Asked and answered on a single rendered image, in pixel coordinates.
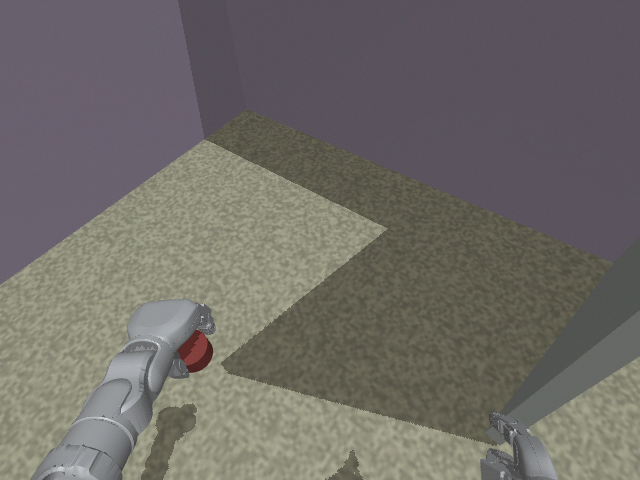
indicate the right robot hand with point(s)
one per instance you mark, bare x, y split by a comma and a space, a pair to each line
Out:
530, 455

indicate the tin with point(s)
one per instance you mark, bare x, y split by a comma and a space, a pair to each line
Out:
196, 352

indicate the left robot arm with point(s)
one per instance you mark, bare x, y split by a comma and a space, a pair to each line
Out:
104, 434

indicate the left robot hand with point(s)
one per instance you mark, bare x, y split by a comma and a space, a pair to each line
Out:
174, 321

